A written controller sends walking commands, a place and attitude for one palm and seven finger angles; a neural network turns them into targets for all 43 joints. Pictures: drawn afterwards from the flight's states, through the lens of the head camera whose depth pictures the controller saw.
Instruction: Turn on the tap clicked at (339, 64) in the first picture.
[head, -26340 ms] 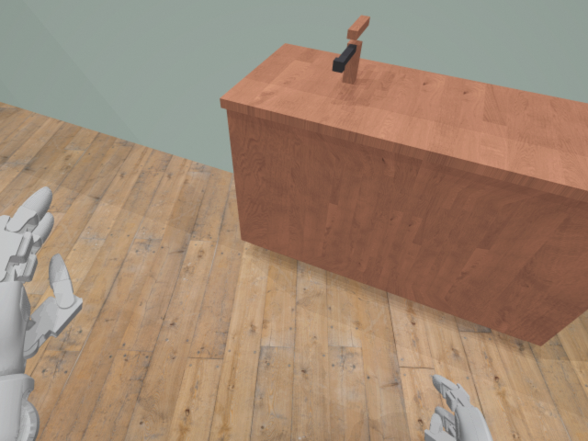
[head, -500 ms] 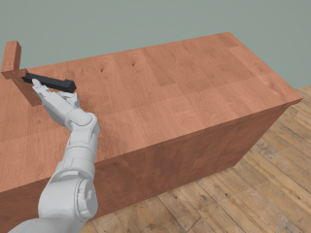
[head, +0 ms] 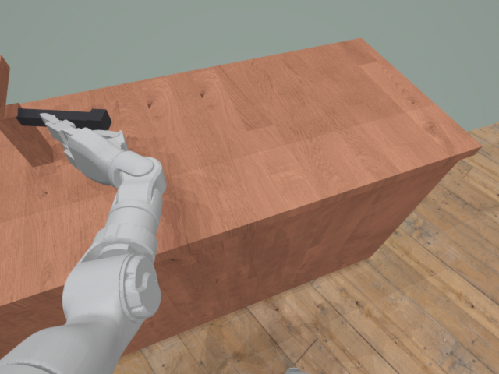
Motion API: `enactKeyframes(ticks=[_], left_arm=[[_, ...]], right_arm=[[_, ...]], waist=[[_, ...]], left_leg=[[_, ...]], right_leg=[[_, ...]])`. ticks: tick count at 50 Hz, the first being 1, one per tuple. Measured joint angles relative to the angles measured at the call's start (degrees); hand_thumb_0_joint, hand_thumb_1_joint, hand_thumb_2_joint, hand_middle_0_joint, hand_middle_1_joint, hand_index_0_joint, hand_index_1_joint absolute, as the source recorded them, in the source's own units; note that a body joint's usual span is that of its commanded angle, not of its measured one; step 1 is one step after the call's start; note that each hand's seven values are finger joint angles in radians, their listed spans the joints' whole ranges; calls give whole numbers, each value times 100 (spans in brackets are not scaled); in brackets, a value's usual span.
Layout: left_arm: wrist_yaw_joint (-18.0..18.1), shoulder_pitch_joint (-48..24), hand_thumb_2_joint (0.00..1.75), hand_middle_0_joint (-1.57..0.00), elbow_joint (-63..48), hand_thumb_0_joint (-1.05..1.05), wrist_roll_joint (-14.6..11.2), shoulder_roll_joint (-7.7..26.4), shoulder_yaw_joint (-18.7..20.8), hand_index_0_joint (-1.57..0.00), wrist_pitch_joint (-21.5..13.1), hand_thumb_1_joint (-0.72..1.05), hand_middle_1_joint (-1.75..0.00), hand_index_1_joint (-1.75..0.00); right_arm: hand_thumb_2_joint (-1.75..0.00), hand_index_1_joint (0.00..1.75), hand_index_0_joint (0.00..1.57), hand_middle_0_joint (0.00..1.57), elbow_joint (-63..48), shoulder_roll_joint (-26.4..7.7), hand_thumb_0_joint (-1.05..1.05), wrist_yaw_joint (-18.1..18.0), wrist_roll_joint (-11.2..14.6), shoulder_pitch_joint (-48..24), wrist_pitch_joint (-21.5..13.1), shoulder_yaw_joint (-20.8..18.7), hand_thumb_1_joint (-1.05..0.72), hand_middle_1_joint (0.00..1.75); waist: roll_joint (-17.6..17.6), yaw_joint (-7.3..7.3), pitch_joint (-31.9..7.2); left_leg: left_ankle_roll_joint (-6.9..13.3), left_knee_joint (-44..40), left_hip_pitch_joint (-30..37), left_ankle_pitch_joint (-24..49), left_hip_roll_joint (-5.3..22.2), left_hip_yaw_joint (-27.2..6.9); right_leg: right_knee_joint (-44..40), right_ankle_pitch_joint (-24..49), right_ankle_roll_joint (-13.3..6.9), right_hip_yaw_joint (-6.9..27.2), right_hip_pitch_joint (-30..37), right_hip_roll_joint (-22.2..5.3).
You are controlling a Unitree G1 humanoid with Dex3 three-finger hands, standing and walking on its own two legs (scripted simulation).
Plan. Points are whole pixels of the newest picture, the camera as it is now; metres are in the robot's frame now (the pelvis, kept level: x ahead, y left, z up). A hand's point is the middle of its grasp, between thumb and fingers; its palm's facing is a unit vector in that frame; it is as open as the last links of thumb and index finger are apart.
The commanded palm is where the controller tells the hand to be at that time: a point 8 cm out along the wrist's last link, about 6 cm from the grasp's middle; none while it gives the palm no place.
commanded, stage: push the lever round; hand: left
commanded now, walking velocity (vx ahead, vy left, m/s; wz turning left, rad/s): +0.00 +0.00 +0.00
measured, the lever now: (99, 121) +0.51 +0.24 +0.11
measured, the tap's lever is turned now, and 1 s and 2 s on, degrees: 66 81 81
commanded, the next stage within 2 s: lift the hand up off the lever in 0.32 s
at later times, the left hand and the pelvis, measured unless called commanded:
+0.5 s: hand (128, 120) +0.52 +0.19 +0.11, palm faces +0.82 -0.56 -0.12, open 7.9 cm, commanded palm +0.45 +0.21 +0.11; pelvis +0.00 +0.00 +0.00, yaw -1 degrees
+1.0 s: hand (124, 116) +0.52 +0.19 +0.11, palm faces +0.81 -0.58 -0.10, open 7.8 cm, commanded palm +0.45 +0.20 +0.13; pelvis +0.02 +0.01 +0.01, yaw -1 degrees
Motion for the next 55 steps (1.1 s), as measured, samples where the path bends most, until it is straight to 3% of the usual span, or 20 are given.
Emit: enactKeyframes(ticks=[25, 40, 55], left_arm=[[-100, -656, 91, -15, 657, 1, 145, 549, 365, -11, -62, 92, -15, -13], [-164, -470, 90, -15, 479, 2, 78, 437, 310, -15, 68, 90, -15, -15], [-190, -1, 90, -15, -408, 2, -62, -10, 93, -15, 416, 90, -15, -15]], right_arm=[[-90, 30, 20, 20, -28, -105, 0, 47, -15, 319, -31, 17, -91, 30], [-90, 30, 20, 20, 4, -57, 0, 108, -4, 414, -30, 15, -91, 30], [-90, 30, 20, 20, -56, 6, 0, 134, 3, 266, 12, -32, -91, 30]], waist=[[30, -271, -38], [35, -232, -28], [67, -24, -35]], left_leg=[[-16, -6, -269, 16, 85, 35], [46, -166, 24, -13, 55, 103], [59, -368, 422, -26, 40, 133]], right_leg=[[-48, 65, -28, 36, -282, 88], [-258, 79, 46, 96, 22, 64], [-454, 65, 77, 118, 413, 52]])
